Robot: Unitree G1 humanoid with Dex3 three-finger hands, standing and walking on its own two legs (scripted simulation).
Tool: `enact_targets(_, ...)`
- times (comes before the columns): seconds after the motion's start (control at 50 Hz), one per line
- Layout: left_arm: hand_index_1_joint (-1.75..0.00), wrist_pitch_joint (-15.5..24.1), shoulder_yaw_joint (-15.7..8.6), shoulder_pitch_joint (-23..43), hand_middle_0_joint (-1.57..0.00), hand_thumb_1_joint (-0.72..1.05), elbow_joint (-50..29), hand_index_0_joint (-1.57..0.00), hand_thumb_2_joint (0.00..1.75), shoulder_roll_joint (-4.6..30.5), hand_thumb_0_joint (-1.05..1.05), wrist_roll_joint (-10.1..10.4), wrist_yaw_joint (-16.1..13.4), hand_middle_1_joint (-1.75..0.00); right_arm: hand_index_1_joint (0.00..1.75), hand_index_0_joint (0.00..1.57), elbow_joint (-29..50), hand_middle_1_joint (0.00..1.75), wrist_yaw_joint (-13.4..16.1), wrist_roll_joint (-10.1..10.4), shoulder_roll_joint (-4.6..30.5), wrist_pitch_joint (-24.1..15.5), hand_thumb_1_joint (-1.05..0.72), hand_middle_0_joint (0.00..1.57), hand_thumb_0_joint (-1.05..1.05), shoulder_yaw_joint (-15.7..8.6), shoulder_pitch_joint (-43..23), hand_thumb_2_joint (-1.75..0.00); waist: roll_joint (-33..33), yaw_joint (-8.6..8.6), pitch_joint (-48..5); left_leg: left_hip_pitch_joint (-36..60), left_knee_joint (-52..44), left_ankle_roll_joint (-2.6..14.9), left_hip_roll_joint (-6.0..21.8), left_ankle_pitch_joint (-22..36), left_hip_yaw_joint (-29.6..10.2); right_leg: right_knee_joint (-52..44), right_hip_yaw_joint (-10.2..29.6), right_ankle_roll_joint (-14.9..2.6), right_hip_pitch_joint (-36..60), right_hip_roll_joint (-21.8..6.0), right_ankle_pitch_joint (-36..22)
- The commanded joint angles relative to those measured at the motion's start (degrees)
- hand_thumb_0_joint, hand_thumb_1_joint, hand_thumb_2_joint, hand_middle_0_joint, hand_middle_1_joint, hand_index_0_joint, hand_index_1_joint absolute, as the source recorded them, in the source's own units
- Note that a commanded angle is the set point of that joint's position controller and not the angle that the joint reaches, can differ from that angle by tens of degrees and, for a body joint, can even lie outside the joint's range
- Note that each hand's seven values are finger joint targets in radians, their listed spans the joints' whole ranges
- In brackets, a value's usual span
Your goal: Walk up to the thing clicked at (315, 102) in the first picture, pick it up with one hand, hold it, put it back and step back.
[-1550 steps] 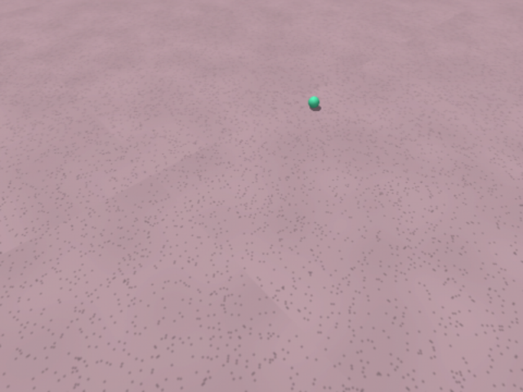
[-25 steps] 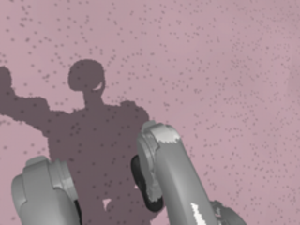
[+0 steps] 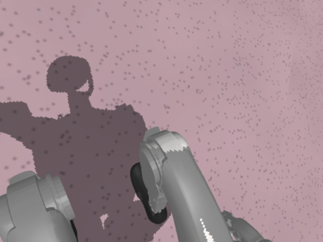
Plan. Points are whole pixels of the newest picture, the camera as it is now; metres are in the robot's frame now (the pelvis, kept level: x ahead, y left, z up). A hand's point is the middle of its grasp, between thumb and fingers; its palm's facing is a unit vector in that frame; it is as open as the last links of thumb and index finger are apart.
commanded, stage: rest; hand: left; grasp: from above
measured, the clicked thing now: out of the picture +0.48 +0.30 -0.27
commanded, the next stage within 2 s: open in 0.48 s
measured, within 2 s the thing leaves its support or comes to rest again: rests again in 0.24 s
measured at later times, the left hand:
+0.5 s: hand out of the picture +0.47 +0.31 -0.24, palm faces -0.44 -0.14 -0.89, open 9.8 cm
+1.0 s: hand out of the picture +0.47 +0.31 -0.24, palm faces -0.43 -0.13 -0.89, open 11.8 cm
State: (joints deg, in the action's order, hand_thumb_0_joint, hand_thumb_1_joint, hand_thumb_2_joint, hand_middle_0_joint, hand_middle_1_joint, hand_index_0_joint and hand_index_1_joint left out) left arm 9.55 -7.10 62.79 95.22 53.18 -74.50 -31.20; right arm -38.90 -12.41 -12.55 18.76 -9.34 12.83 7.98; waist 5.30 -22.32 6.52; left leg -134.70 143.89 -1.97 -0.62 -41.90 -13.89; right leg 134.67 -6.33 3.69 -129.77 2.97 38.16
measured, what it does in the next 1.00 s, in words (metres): stands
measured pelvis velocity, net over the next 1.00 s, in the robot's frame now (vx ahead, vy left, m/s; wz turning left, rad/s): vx -0.01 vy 0.00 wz -0.04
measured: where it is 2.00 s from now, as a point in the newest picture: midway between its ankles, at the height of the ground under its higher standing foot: (114, 226)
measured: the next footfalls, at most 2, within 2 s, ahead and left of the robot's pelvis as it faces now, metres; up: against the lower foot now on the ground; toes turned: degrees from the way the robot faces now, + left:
none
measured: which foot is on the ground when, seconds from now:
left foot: down 0.00-1.00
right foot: down 0.00-1.00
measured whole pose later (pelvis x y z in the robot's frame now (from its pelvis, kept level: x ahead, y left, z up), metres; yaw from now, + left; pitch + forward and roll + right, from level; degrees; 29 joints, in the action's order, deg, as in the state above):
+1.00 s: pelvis -0.01 +0.00 +0.00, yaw -2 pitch +29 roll -15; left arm 9.9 -5.1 65.7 100.8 59.5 -73.8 -33.8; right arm -36.7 -13.6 -13.5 20.3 -13.1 17.6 7.8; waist 7.5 -24.7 9.7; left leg -133.8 144.9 -1.3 0.0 -41.3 -15.7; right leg 133.5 -8.0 3.9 -128.1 3.8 36.4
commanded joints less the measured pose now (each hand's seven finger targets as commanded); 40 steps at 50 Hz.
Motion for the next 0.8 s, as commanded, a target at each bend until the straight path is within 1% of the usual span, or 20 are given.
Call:
enact_targets(0.0, -0.76, 0.1, -0.6, 18.3, -0.99, 0.68, -7.8, -1.02, 0.8, 14.4, 0.0, 0.8, -3.9, -0.79, 0.3, 0.2, -1.3, 0.3, 0.3, 0.2, 17.8, -0.3, -0.91, 0.2, 0.0, -4.9, 12.5, -0.9, -30.6, -2.18, -40.3, 31.2, -14.4, 2.4, 1.8, 16.6, 7.3, -10.7, -7.8, -5.2, 22.5, 2.0, -17.7)
enact_targets(0.02, -0.75, -0.1, 0.5, 18.4, -1.0, 0.67, -7.2, -1.02, 0.82, 13.0, 0.0, 0.8, -3.7, -0.78, 0.3, 0.2, -1.2, 0.3, 0.2, 0.2, 18.2, -0.6, -0.91, 0.2, 0.0, -4.7, 12.7, -0.9, -30.5, -2.69, -38.9, 31.2, -14.2, 2.18, 1.6, 17.1, 7.2, -10.4, -8.0, -5.36, 21.1, 1.7, -17.7)
enact_targets(0.06, -0.77, -0.1, -0.5, 17.3, -0.99, 0.69, -5.8, -1.02, 0.81, 14.5, 0.0, 0.7, -3.9, -0.8, 0.3, 0.2, -0.8, 0.3, 0.2, 0.2, 18.5, -0.6, -0.91, 0.2, 0.0, -4.7, 12.0, -0.9, -31.1, -2.47, -38.6, 31.2, -14.8, 2.14, 1.8, 16.3, 7.0, -10.3, -8.1, -5.41, 21.1, 1.9, -17.0)
enact_targets(0.12, -0.78, 0.1, 0.5, 19.1, -0.99, 0.68, -6.3, -1.02, 0.82, 14.0, 0.0, 0.6, -3.8, -0.81, 0.3, 0.2, -0.6, 0.3, -0.2, 0.0, 18.4, -1.1, -0.91, 0.2, 0.0, -4.2, 12.1, -0.9, -31.0, -3.53, -37.6, 30.4, -14.3, 2.37, 1.8, 15.9, 7.0, -10.5, -8.1, -5.21, 21.6, 2.0, -17.1)
enact_targets(0.14, -0.77, 0.1, -0.6, 18.3, -0.98, 0.66, -5.3, -1.01, 0.81, 14.9, 0.0, 1.0, -4.1, -0.8, 0.3, 0.2, -0.8, 0.3, -0.1, -0.1, 18.8, -1.2, -0.91, 0.2, 0.0, -4.1, 12.3, -0.9, -30.6, -3.18, -37.9, 30.6, -14.5, 2.26, 1.9, 16.3, 6.7, -10.6, -8.3, -5.22, 22.0, 1.9, -17.3)
enact_targets(0.2, -0.76, 0.4, -0.1, 18.0, -0.99, 0.68, -4.2, -1.02, 0.79, 15.2, 0.0, 0.7, -4.1, -0.79, 0.3, 0.2, -0.4, 0.3, -0.1, -0.1, 19.0, -1.3, -0.91, 0.2, 0.0, -3.7, 12.1, -0.9, -30.0, -3.62, -36.5, 29.4, -14.3, 2.36, 1.9, 14.6, 6.5, -10.8, -8.4, -5.22, 21.7, 2.0, -16.0)
enact_targets(0.22, -0.76, 0.5, -1.2, 18.0, -0.99, 0.67, -4.1, -1.01, 0.8, 16.9, 0.0, 0.5, -4.3, -0.79, 0.3, 0.2, -0.8, 0.3, -0.1, -0.1, 19.2, -1.2, -0.91, 0.2, 0.0, -3.7, 12.3, -0.9, -30.2, -3.38, -36.5, 29.0, -14.6, 2.36, 2.0, 14.1, 6.3, -10.6, -8.5, -5.24, 21.6, 2.1, -15.5)
enact_targets(0.3, -0.77, 0.9, 0.6, 18.5, -1.0, 0.69, -4.4, -1.02, 0.8, 14.9, 0.0, 0.6, -4.0, -0.8, 0.3, 0.2, 0.1, 0.3, -0.3, -0.4, 19.1, -1.7, -0.91, 0.2, 0.0, -3.1, 11.5, -0.9, -30.7, -4.21, -36.4, 30.2, -14.2, 2.24, 2.1, 15.0, 6.0, -10.4, -8.8, -5.09, 21.5, 2.1, -16.4)
enact_targets(0.32, -0.77, 1.1, 0.7, 18.6, -0.99, 0.67, -4.7, -1.02, 0.8, 15.5, 0.0, 0.7, -4.1, -0.79, 0.3, 0.2, 0.3, 0.3, -0.2, -0.3, 19.3, -1.8, -0.91, 0.2, 0.0, -3.1, 11.2, -0.9, -30.5, -3.95, -36.8, 30.2, -14.3, 2.25, 2.2, 14.8, 5.9, -10.7, -8.9, -5.09, 21.9, 2.2, -16.2)
enact_targets(0.34, -0.77, 1.1, -0.9, 18.0, -0.98, 0.68, -3.8, -1.01, 0.8, 17.3, 0.0, 0.5, -4.2, -0.8, 0.3, 0.2, -0.3, 0.3, -0.2, -0.4, 20.0, -1.8, -0.91, 0.2, 0.0, -3.3, 12.3, -0.9, -30.1, -4.32, -35.6, 30.0, -13.8, 2.28, 2.3, 15.3, 5.8, -10.5, -9.0, -5.03, 21.4, 2.1, -16.6)
enact_targets(0.4, -0.75, 1.3, -0.4, 17.5, -1.0, 0.68, -3.1, -1.03, 0.8, 16.8, 0.0, 0.0, -4.3, -0.78, 0.3, 0.2, -0.1, 0.3, -0.2, -0.6, 19.7, -1.6, -0.91, 0.2, 0.0, -2.9, 12.4, -0.9, -29.2, -4.35, -35.2, 29.0, -13.9, 2.36, 2.3, 14.8, 5.7, -10.8, -9.2, -4.96, 21.8, 2.2, -16.1)
enact_targets(0.46, -0.76, 1.6, 1.9, 17.5, -0.97, 0.66, -2.6, -1.0, 0.78, 14.8, 0.0, 0.0, -4.5, -0.79, 0.3, 0.2, 0.4, 0.3, -0.4, -0.6, 19.7, -2.0, -0.91, 0.2, 0.0, -2.6, 11.3, -0.9, -30.4, -4.44, -34.8, 30.8, -14.8, 2.0, 2.5, 14.8, 5.1, -10.6, -9.5, -4.98, 20.9, 2.4, -16.2)
enact_targets(0.48, -0.75, 1.7, 0.8, 17.8, -0.96, 0.65, -1.5, -1.0, 0.77, 16.9, 0.0, 0.1, -4.8, -0.79, 0.3, 0.2, 0.1, 0.3, -0.3, -0.5, 20.1, -2.0, -0.91, 0.2, 0.0, -2.4, 11.5, -0.9, -29.8, -4.57, -34.0, 29.4, -14.6, 2.13, 2.4, 13.8, 4.9, -10.3, -9.5, -5.0, 20.7, 2.4, -15.4)
enact_targets(0.56, -0.77, 1.8, 1.0, 17.7, -0.97, 0.66, -0.4, -1.0, 0.79, 17.1, 0.0, -0.2, -5.1, -0.8, 0.3, 0.2, 0.2, 0.3, -0.5, -1.0, 20.2, -2.2, -0.91, 0.2, 0.0, -1.8, 11.7, -0.9, -29.5, -5.12, -32.9, 28.8, -14.4, 2.21, 2.5, 13.9, 4.9, -10.5, -9.6, -4.84, 20.8, 2.4, -15.5)
enact_targets(0.58, -0.76, 1.7, 0.5, 17.7, -0.89, 0.58, -0.1, -0.92, 0.77, 17.5, 0.0, 0.1, -5.3, -0.79, 0.3, 0.2, 0.1, 0.3, -0.5, -0.8, 20.1, -2.3, -0.9, 0.2, 0.0, -1.6, 11.7, -0.9, -29.3, -4.95, -32.5, 28.5, -14.1, 2.31, 2.5, 13.5, 5.0, -10.7, -9.4, -4.8, 21.1, 2.3, -15.3)
enact_targets(0.62, -0.77, 1.6, 2.4, 18.6, -0.73, 0.42, -1.3, -0.76, 0.76, 15.6, 0.0, -0.1, -5.3, -0.8, 0.3, 0.2, 0.8, 0.3, -0.5, -0.9, 20.0, -2.6, -0.9, 0.2, 0.0, -1.7, 11.2, -0.9, -29.1, -5.26, -33.2, 28.7, -13.8, 2.46, 2.5, 13.5, 5.4, -11.1, -9.2, -4.7, 21.8, 2.6, -15.9)
enact_targets(0.66, -0.77, 1.5, 3.0, 18.7, -0.58, 0.26, -1.2, -0.61, 0.72, 15.9, 0.0, 0.3, -5.4, -0.8, 0.3, 0.2, 0.9, 0.3, -0.5, -0.8, 20.3, -3.1, -0.9, 0.2, 0.0, -1.3, 11.0, -0.9, -29.6, -5.36, -33.4, 28.7, -14.1, 2.45, 2.5, 13.4, 5.3, -11.4, -9.3, -4.66, 22.2, 2.7, -15.8)
enact_targets(0.68, -0.76, 1.4, 1.5, 18.0, -0.54, 0.18, -0.5, -0.57, 0.7, 17.3, 0.0, 0.5, -5.6, -0.79, 0.3, 0.2, 0.4, 0.3, -0.6, -0.8, 20.8, -3.2, -0.9, 0.2, 0.0, -1.5, 11.5, -0.9, -28.5, -5.41, -32.7, 28.8, -13.9, 2.41, 2.5, 13.2, 4.9, -10.9, -9.6, -4.58, 21.2, 2.3, -15.6)
enact_targets(0.7, -0.77, 1.6, 1.1, 18.4, -0.5, 0.1, -1.4, -0.53, 0.71, 18.3, 0.0, 0.4, -5.8, -0.8, 0.3, 0.2, 0.5, 0.3, -0.5, -0.6, 21.1, -3.2, -0.9, 0.2, 0.0, -1.5, 11.7, -0.9, -29.1, -4.91, -33.2, 29.0, -14.4, 2.27, 2.6, 13.8, 4.7, -11.0, -9.7, -4.64, 21.7, 2.4, -15.8)
enact_targets(0.78, -0.83, 1.3, 1.6, 17.9, -0.37, -0.14, -0.3, -0.39, 0.76, 17.3, 0.0, 0.4, -5.6, -0.85, 0.3, 0.2, 0.8, 0.3, -0.7, -0.9, 20.7, -3.5, -0.9, 0.2, 0.0, -1.3, 11.7, -0.9, -28.3, -5.73, -31.9, 27.8, -14.2, 2.47, 2.6, 12.4, 5.2, -11.4, -9.4, -4.56, 22.3, 2.6, -15.0)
